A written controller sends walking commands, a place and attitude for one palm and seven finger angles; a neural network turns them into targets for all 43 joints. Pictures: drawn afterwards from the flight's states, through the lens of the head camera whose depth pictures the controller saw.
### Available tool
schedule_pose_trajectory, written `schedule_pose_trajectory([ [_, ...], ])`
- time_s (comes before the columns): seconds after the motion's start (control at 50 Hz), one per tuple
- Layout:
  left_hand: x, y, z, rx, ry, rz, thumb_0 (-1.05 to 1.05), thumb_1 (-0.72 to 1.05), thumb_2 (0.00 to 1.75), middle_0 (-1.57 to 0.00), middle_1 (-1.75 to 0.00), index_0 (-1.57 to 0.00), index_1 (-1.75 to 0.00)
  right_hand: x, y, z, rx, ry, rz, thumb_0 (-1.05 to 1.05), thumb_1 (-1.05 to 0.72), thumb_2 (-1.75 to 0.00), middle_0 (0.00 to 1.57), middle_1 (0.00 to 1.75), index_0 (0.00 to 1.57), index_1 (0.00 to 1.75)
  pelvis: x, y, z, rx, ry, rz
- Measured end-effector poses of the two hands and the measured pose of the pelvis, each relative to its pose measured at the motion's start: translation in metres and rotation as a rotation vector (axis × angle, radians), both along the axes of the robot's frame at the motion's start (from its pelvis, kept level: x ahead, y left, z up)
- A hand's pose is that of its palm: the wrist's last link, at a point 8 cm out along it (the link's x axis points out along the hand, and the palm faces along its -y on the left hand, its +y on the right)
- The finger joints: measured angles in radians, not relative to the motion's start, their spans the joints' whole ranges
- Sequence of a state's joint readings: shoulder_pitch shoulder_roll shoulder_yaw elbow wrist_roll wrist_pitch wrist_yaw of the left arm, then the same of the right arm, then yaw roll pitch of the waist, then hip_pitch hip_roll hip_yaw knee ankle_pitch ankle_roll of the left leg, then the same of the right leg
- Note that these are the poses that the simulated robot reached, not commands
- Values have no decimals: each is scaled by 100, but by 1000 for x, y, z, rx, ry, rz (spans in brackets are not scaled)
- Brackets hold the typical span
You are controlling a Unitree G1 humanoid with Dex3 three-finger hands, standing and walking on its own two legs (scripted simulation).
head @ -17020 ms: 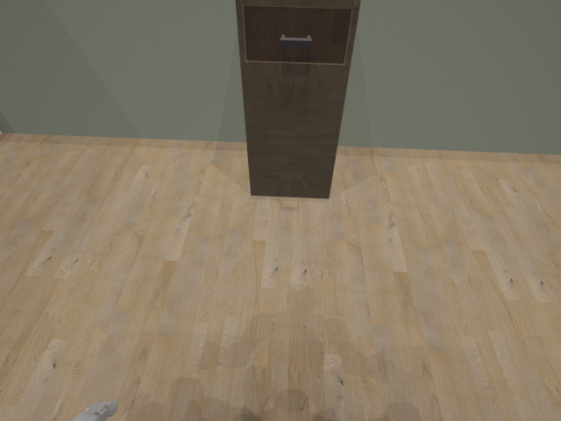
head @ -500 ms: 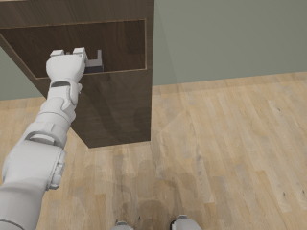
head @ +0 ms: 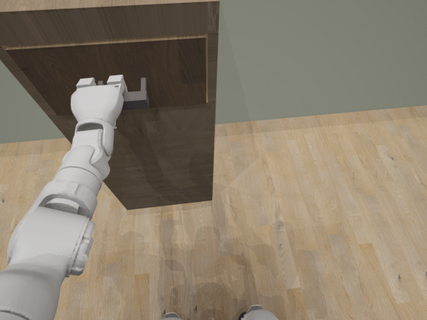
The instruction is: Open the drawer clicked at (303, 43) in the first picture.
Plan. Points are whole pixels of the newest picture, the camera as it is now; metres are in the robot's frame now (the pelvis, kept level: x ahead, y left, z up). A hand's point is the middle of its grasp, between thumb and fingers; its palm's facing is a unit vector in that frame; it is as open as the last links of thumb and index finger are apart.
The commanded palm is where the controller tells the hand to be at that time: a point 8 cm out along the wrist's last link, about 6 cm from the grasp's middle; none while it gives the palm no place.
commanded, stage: pull the drawer open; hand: left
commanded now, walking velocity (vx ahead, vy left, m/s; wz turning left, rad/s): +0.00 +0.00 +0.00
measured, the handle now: (121, 92) +0.56 +0.17 +0.06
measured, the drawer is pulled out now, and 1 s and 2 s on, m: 0.01 0.13 0.25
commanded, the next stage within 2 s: none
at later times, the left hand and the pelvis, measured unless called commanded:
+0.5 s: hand (106, 149) +0.43 +0.19 +0.03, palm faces -0.01 -0.03 -1.00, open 5.9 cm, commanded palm +0.41 +0.16 +0.08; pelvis +0.00 -0.01 +0.01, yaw +1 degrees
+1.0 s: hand (104, 177) +0.38 +0.18 +0.03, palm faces +0.01 -0.03 -1.00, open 5.9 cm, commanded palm +0.34 +0.16 +0.08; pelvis -0.01 -0.01 +0.01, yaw +1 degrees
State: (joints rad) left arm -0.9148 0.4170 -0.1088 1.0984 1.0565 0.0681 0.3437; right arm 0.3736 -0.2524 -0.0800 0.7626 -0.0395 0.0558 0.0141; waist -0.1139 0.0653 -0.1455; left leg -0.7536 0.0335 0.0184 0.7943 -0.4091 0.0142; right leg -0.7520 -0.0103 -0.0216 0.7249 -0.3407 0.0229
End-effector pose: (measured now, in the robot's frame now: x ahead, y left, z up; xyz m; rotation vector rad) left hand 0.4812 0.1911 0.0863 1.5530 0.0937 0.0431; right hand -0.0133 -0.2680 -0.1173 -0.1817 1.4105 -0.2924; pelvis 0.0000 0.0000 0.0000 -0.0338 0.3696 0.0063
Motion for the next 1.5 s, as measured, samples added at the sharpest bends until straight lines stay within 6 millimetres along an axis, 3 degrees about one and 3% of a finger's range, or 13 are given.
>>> schedule_pose_trajectory([
  [0.14,-15,-1,0,-7,-2,-2,0,72,81,-31,-131,-31,-135,16,4,-3,28,-23,13,0,-90,-90,20,30,20,30,5,0,3,3,-22,1],
  [0.54,-73,-4,-2,-5,-30,0,0,71,85,-33,-131,-31,-135,94,5,-2,50,-210,115,0,-91,-90,20,30,20,30,1,-7,9,16,-100,21],
  [1.06,-135,-9,-3,-14,-48,16,1,71,85,-34,-132,-33,-135,113,8,7,64,-324,140,1,-91,-90,20,30,20,30,-12,-12,14,30,-180,16],
  [1.5,-185,-13,-3,-42,-63,31,2,72,84,-33,-134,-37,-135,162,22,24,92,-475,218,1,-91,-90,20,30,20,30,-14,-14,16,39,-233,13],
])
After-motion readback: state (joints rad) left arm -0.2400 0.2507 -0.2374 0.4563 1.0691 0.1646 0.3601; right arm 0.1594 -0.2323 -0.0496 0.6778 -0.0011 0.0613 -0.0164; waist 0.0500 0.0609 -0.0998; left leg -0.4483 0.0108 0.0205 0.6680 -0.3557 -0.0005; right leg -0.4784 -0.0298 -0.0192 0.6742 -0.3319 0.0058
